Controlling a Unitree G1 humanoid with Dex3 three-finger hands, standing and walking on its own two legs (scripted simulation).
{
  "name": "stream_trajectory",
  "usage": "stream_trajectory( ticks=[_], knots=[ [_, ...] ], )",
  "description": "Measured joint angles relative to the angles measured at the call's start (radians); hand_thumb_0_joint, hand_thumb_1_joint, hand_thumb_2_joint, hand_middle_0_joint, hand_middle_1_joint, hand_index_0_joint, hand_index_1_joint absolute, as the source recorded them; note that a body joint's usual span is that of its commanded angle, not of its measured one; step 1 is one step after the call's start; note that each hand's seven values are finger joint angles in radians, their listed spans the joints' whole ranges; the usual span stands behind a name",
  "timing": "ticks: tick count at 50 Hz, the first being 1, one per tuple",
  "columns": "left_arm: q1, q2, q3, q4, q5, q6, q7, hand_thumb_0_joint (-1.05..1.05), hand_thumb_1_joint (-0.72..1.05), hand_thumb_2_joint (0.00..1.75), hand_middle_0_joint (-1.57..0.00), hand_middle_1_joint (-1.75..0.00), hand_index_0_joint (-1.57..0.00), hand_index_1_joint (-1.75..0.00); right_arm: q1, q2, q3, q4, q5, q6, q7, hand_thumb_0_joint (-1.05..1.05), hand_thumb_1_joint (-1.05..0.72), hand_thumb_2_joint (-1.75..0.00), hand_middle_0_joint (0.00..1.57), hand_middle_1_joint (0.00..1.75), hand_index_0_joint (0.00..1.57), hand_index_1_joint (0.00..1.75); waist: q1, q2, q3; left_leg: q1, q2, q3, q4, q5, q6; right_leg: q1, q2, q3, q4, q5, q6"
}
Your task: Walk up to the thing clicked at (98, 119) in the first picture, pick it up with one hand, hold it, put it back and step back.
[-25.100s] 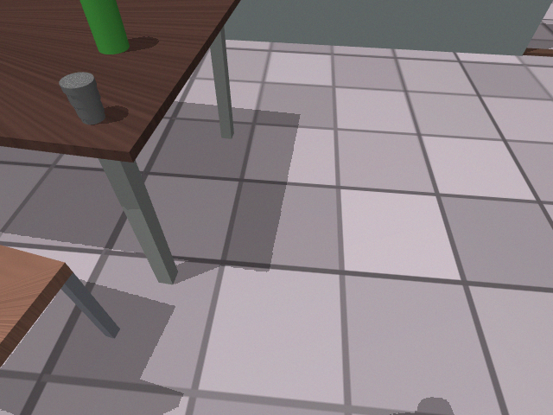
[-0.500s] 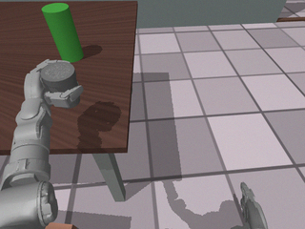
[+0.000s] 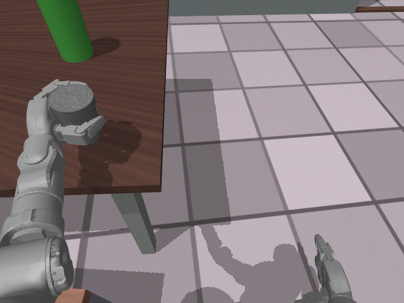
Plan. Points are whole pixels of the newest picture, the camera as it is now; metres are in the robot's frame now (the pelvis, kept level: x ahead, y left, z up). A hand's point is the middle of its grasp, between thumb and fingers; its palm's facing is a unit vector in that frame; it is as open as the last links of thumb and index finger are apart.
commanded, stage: lower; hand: left
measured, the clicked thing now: (79, 117) +0.46 +0.21 +0.12
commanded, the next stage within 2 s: loosen in 0.98 s
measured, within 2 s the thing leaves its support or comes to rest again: rests again in 0.74 s
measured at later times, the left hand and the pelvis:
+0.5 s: hand (84, 125) +0.46 +0.21 +0.09, palm faces +0.14 -0.99 +0.03, open 9.7 cm; pelvis +0.00 +0.00 -0.02, yaw +0 degrees
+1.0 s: hand (89, 132) +0.46 +0.20 +0.07, palm faces +0.14 -0.99 +0.03, open 9.7 cm; pelvis +0.00 +0.01 -0.03, yaw +0 degrees
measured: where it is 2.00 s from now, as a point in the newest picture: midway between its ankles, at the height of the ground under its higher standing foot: outside the picture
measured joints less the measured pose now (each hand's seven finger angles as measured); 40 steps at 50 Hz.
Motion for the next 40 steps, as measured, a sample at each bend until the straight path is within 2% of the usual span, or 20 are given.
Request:
stream_trajectory(
  ticks=[19,40],
  knots=[
    [0.006,0.008,0.015,0.018,0.007,-0.056,-0.007,-0.01,-0.35,1.14,-0.77,-1.08,-0.72,-1.05,0.049,-0.006,0.001,-0.140,-0.010,0.036,0.014,-0.01,0.51,-0.06,0.06,0.05,0.05,0.05,-0.011,0.002,-0.018,-0.105,0.004,-0.002,0.110,-0.054,0.004,-0.100,0.004,0.002,0.097,-0.046,0.005],
    [-0.003,0.005,0.031,0.041,0.028,-0.097,0.010,-0.01,-0.35,1.14,-0.77,-1.08,-0.72,-1.05,0.086,-0.011,-0.003,-0.244,-0.028,0.062,0.027,-0.01,0.50,-0.06,0.06,0.05,0.05,0.05,-0.029,-0.003,-0.020,-0.181,0.007,-0.006,0.181,-0.078,0.005,-0.174,0.008,0.001,0.164,-0.068,0.006]
  ],
)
